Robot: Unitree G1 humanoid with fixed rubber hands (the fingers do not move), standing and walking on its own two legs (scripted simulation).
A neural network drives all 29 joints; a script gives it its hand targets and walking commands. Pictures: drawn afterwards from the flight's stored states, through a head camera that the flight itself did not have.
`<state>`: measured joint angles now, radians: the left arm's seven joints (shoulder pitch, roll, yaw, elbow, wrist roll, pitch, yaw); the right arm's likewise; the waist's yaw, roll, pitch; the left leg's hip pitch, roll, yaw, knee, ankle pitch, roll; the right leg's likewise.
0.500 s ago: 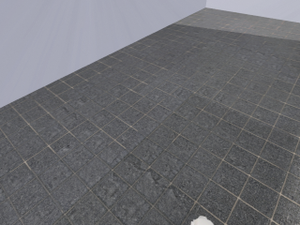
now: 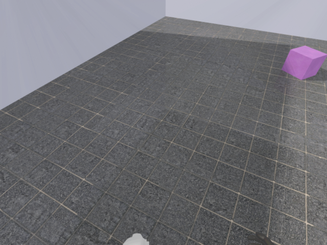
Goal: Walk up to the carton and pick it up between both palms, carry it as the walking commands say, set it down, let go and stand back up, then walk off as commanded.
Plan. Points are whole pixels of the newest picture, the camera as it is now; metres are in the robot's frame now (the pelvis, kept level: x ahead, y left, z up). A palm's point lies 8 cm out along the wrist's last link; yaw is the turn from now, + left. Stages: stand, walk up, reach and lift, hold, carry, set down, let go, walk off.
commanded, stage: walk up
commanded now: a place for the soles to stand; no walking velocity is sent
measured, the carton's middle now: (303, 62) +2.44 -1.47 -0.64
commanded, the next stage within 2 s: none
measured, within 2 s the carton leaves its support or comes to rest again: neither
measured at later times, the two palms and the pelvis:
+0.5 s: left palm (162, 124) +0.61 +0.08 -0.08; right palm out of the picture +0.15 -0.24 -0.11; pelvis +0.33 -0.03 -0.01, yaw -23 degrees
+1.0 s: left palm (162, 109) +0.79 +0.10 -0.15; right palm (283, 120) +0.70 -0.43 -0.10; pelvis +0.67 -0.14 -0.04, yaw -29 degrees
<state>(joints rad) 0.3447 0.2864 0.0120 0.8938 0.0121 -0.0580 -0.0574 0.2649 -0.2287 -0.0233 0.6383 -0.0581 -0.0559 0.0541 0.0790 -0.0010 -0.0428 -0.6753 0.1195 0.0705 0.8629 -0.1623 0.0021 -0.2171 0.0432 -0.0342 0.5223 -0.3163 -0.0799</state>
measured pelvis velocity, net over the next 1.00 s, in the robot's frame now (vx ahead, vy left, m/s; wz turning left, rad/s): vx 0.67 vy -0.14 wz -0.51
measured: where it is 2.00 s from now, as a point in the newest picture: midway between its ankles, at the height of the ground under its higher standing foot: (236, 136)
